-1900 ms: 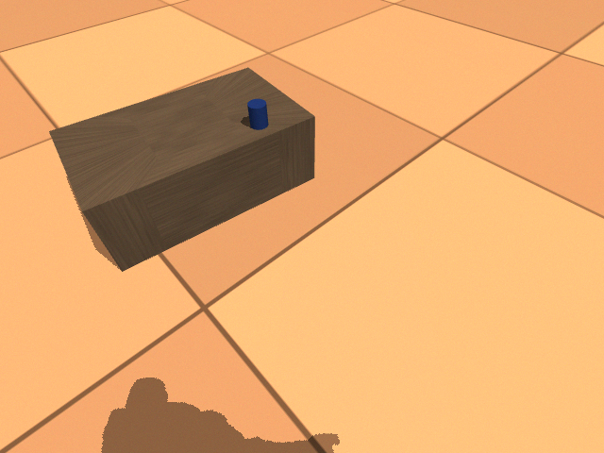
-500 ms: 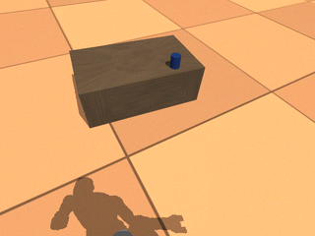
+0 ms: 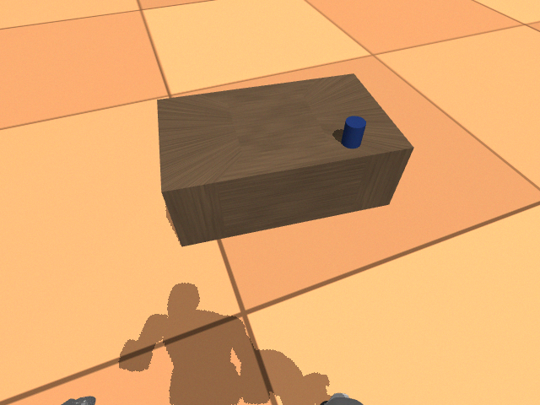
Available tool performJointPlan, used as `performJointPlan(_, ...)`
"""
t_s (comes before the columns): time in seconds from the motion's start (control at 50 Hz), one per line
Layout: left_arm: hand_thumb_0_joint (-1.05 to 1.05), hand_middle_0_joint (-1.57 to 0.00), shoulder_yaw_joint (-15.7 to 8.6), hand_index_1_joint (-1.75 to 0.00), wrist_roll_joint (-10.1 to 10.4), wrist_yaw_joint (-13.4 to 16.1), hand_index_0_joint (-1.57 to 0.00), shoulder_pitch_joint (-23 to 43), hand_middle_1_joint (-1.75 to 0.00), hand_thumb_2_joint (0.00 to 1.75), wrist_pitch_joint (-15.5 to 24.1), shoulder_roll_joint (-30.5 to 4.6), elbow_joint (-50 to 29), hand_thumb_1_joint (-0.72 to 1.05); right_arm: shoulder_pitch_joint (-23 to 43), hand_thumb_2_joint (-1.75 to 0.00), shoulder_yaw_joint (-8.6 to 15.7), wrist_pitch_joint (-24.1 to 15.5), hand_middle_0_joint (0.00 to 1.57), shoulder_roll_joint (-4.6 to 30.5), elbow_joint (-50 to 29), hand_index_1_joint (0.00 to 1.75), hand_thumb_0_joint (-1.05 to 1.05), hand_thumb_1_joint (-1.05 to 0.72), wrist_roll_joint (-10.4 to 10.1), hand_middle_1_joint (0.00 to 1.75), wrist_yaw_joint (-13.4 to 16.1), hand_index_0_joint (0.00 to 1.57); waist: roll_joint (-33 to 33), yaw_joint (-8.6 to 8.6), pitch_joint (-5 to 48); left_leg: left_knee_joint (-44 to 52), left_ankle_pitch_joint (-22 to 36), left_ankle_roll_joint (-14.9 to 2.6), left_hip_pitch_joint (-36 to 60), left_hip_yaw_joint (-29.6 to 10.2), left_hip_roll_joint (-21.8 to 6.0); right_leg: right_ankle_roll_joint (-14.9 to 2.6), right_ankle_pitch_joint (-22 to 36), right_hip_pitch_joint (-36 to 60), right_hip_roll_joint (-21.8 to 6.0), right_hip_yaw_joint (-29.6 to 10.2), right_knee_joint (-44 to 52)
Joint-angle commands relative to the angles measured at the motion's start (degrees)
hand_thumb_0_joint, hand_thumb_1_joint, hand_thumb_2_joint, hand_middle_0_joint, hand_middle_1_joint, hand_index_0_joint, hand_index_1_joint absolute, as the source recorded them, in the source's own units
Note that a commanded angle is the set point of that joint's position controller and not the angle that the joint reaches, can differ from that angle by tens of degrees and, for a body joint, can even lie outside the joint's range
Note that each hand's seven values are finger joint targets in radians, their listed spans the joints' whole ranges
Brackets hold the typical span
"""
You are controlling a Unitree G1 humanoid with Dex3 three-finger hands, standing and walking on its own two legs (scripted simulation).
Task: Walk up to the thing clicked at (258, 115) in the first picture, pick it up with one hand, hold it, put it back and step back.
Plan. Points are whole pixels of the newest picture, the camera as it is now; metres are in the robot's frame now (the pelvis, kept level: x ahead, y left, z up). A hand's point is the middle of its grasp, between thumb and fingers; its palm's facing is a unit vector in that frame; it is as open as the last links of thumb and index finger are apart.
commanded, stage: walk up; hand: right
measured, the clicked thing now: (353, 132) +1.12 -0.30 -0.35
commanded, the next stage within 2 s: none
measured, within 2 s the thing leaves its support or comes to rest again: neither
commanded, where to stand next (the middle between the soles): +0.68 -0.20 m, yaw +14 degrees
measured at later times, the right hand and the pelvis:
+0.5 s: hand (443, 278) +0.38 -0.32 -0.13, palm faces -0.20 +0.87 -0.45, open 7.4 cm; pelvis +0.23 -0.07 -0.02, yaw +7 degrees
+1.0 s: hand (484, 232) +0.51 -0.46 -0.15, palm faces -0.18 +0.88 -0.43, open 7.4 cm; pelvis +0.40 -0.18 -0.01, yaw +9 degrees
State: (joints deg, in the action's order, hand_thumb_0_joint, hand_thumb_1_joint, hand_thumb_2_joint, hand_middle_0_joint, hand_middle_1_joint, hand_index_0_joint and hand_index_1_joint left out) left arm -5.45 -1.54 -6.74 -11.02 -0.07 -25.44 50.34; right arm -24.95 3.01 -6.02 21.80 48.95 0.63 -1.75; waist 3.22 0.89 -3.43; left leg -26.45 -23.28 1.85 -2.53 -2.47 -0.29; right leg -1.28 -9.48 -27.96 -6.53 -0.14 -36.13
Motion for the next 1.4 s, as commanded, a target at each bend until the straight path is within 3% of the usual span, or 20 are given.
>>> performJointPlan(0.0,0.0,-0.2,-3.65,-0.3,0.14,1.4,-0.2,-4.02,-0.3,0.9,3.44,-8.98,-4.84,0.9,2.03,-0.9,4.6,-0.93,0.2,15.8,-5.86,0.3,0.0,-0.9,0.02,0.3,2.57,0.2,-4.62,-6.17,7.51,-13.84,38.38,-8.7,-8.88,-2.08,-8.23,-2.18,-1.55,22.3,5.12,5.02,6.78)
performJointPlan(0.06,0.0,-0.2,-5.9,-0.3,0.28,2.94,-0.2,-12.96,-0.3,0.9,4.18,-18.1,-3.39,0.9,-0.62,-0.9,3.0,-0.59,0.2,13.69,-6.72,0.3,0.0,-0.9,-0.71,0.3,3.3,0.2,15.0,-8.35,12.24,-46.75,-6.29,-4.57,-37.67,1.81,2.43,-11.55,-15.46,41.13,-19.21,-36.01,21.06)
performJointPlan(0.16,0.0,-0.2,-3.04,-0.3,0.83,3.88,-0.2,-4.62,-0.3,0.9,4.61,-10.49,-5.88,0.9,1.09,-0.9,2.69,0.19,0.2,12.01,-3.18,0.3,0.0,-0.9,-1.17,0.3,1.83,0.2,6.48,-2.34,-0.73,-39.87,4.68,-4.59,-28.06,-1.48,-3.36,-7.52,13.57,17.9,-7.44,-6.51,17.55)
performJointPlan(0.34,0.0,-0.2,-2.5,-0.3,-0.34,3.14,-0.2,-8.03,-0.3,0.9,4.01,-11.18,-10.16,0.9,9.94,-0.9,3.37,0.67,0.2,10.17,-7.01,0.3,0.0,-0.9,-0.8,0.3,0.42,0.2,3.88,-4.71,0.79,-11.78,14.33,-2.87,-20.35,7.15,-2.91,-8.62,15.05,18.91,-6.91,2.09,14.11)
performJointPlan(0.4,0.0,-0.2,-2.28,-0.3,0.11,3.33,-0.2,-7.59,-0.3,0.9,2.96,-11.95,-11.36,0.9,3.69,-0.9,4.38,0.29,0.2,11.28,-5.45,0.3,0.0,-0.9,-0.36,0.3,1.33,0.2,-0.84,-0.77,4.81,-5.55,17.37,-4.46,-6.3,9.48,0.6,-6.92,16.36,14.97,-5.71,3.68,3.33)
performJointPlan(0.42,0.0,-0.2,-1.5,-0.3,0.26,3.58,-0.2,-7.95,-0.3,0.9,2.84,-9.87,-12.21,0.9,-2.11,-0.9,5.28,0.01,0.2,13.8,-3.88,0.3,0.0,-0.9,0.21,0.3,2.03,0.2,-7.02,1.99,8.07,-4.24,15.14,-6.48,1.96,7.12,-0.08,-5.98,16.17,11.25,-3.21,5.42,-8.05)
performJointPlan(0.46,0.0,-0.2,-0.64,-0.3,0.65,3.55,-0.2,-13.28,-0.3,0.9,2.19,-4.68,-12.53,0.9,-6.86,-0.9,7.53,-0.25,0.2,22.11,-5.35,0.3,0.0,-0.9,1.54,0.3,3.61,0.2,-19.65,2.69,11.33,3.74,1.46,-15.97,15.15,-33.84,-23.71,-1.1,-24.49,-12.73,7.39,5.09,-32.16)
performJointPlan(0.48,0.0,-0.2,-2.43,-0.3,0.22,3.95,-0.2,-12.31,-0.3,0.9,1.11,-12.82,-11.9,0.9,-4.55,-0.9,7.89,-0.12,0.2,22.51,-6.81,0.3,0.0,-0.9,-0.61,0.3,3.94,0.2,-8.41,3.03,11.53,8.25,-7.53,-20.55,11.45,-41.42,-28.06,-1.05,-23.67,-12.3,3.99,-3.19,-36.64)
performJointPlan(0.6,0.0,-0.2,-2.87,-0.3,0.22,2.49,-0.2,-13.47,-0.3,0.9,0.67,-10.29,-7.75,0.9,5.94,-0.9,4.87,-1.18,0.2,17.49,-6.98,0.3,0.0,-0.9,-1.14,0.3,3.29,0.2,-8.02,-2.24,-1.29,8.65,7.26,-13.83,-17.29,-8.29,-15.02,0.29,-12.21,-0.68,-1.19,-3.23,-27.79)
performJointPlan(0.82,0.0,-0.2,-4.72,-0.3,-0.44,1.47,-0.2,-15.85,-0.3,0.9,1.75,-11.61,-3.84,0.9,10.39,-0.9,5.13,0.08,0.2,18.31,-6.47,0.3,0.0,-0.9,0.64,0.3,2.24,0.2,-6.21,-6.87,4.21,-7.87,-10.95,-10.07,-26.3,0.36,-9.18,0.32,-8.08,21.67,3.23,5.65,0.46)
performJointPlan(0.84,0.0,-0.2,-5.76,-0.3,-0.84,2.06,-0.2,-19.48,-0.3,0.9,2.39,-13.82,-2.56,0.9,7.29,-0.9,3.96,0.69,0.2,14.27,-5.92,0.3,0.0,-0.9,0.89,0.3,2.38,0.2,4.55,-8.59,5.44,-21.93,-11.94,-8.46,-31.98,3.17,-6.07,-0.29,-13.55,28.64,3.38,2.75,3.97)
performJointPlan(0.88,0.0,-0.2,-5.86,-0.3,-1.2,3.27,-0.2,-17.41,-0.3,0.9,3.62,-19.36,-5.77,0.9,7.76,-0.9,2.48,0.78,0.2,11.51,-7.02,0.3,0.0,-0.9,-0.34,0.3,2.99,0.2,16.1,-8.73,0.42,-45.57,-7.86,-3.71,-46.56,1.89,2.4,-8.64,-34.39,24.99,-16.55,-33.98,25.4)
performJointPlan(0.92,0.0,-0.2,-5.24,-0.3,0.51,3.6,-0.2,-9.92,-0.3,0.9,3.48,-18.86,-7.5,0.9,8.6,-0.9,3.78,0.3,0.2,17.06,-5.16,0.3,0.0,-0.9,-0.35,0.3,3.11,0.2,8.98,-5.27,-4.8,-43.78,-3.19,-3.7,-42.92,-2.77,-4.54,-13.44,-32.31,16.07,-17.01,-31.63,26.02)
performJointPlan(1.0,0.0,-0.2,-3.14,-0.3,0.62,4.2,-0.2,-8.22,-0.3,0.9,4.26,-13.59,-6.12,0.9,3.31,-0.9,3.13,0.12,0.2,14.37,-0.9,0.3,0.0,-0.9,-0.95,0.3,1.43,0.2,8.34,-2.73,-3.58,-32.65,1.78,-3.81,-32.22,0.84,-3.84,-11.54,-8.22,12.99,-9.12,-9.96,18.42)
performJointPlan(1.14,0.0,-0.2,-2.17,-0.3,0.58,4.28,-0.2,-9.31,-0.3,0.9,4.47,-13.42,-7.9,0.9,8.29,-0.9,3.02,-0.22,0.2,11.9,-3.94,0.3,0.0,-0.9,-0.47,0.3,0.19,0.2,4.9,-3.79,1.94,-12.87,9.39,-3.6,-22.23,5.64,-2.28,-11.7,6.89,17.4,-10.0,-2.97,13.06)
performJointPlan(1.2,0.0,-0.2,-0.87,-0.3,0.94,4.04,-0.2,-7.72,-0.3,0.9,3.57,-11.39,-9.16,0.9,0.15,-0.9,4.09,-0.92,0.2,12.66,-1.22,0.3,0.0,-0.9,-0.49,0.3,1.16,0.2,-2.59,1.4,6.32,-3.48,16.8,-4.68,-1.56,8.02,1.29,-7.91,8.42,9.2,-6.64,2.3,-0.83)
performJointPlan(1.22,0.0,-0.2,0.01,-0.3,1.16,4.05,-0.2,-10.0,-0.3,0.9,3.44,-8.61,-9.3,0.9,-4.3,-0.9,5.21,-1.14,0.2,15.66,-0.53,0.3,0.0,-0.9,-0.17,0.3,1.88,0.2,-10.46,3.59,9.48,-0.14,12.46,-6.88,6.98,1.66,-1.99,-5.17,5.62,4.04,-2.73,5.4,-14.41)
performJointPlan(1.24,0.0,-0.2,0.62,-0.3,1.28,3.79,-0.2,-12.05,-0.3,0.9,3.2,-4.79,-9.86,0.9,-6.22,-0.9,6.5,-1.24,0.2,20.62,-1.69,0.3,0.0,-0.9,0.9,0.3,2.56,0.2,-19.68,3.67,10.44,2.76,6.47,-11.84,14.75,-22.22,-15.81,-1.88,-16.98,-10.51,4.43,5.46,-25.59)
performJointPlan(1.28,0.0,-0.2,-1.26,-0.3,0.69,4.75,-0.2,-11.47,-0.3,0.9,1.59,-12.9,-8.52,0.9,-2.67,-0.9,7.05,-0.84,0.2,22.44,-4.04,0.3,0.0,-0.9,-1.23,0.3,2.94,0.2,-9.56,2.55,6.39,8.88,-1.29,-20.33,7.07,-37.54,-26.56,-1.55,-21.41,-13.55,1.31,-2.15,-33.58)
performJointPlan(1.38,0.0,-0.2,-1.75,-0.3,0.89,3.97,-0.2,-11.02,-0.3,0.9,1.03,-10.49,-6.05,0.9,2.88,-0.9,4.56,-1.47,0.2,17.1,-4.5,0.3,0.0,-0.9,-0.9,0.3,2.99,0.2,-7.55,-1.02,-1.72,7.31,19.75,-14.25,-11.85,-10.44,-16.07,-0.08,-11.57,-4.02,-1.57,-3.44,-26.32)
